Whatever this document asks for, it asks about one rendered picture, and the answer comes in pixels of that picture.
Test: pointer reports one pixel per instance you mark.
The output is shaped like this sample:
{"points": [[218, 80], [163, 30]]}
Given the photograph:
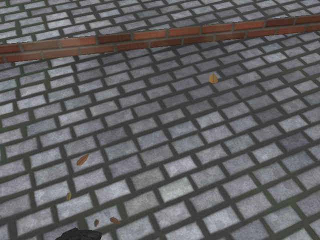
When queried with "robot left hand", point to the robot left hand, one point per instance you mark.
{"points": [[75, 234]]}

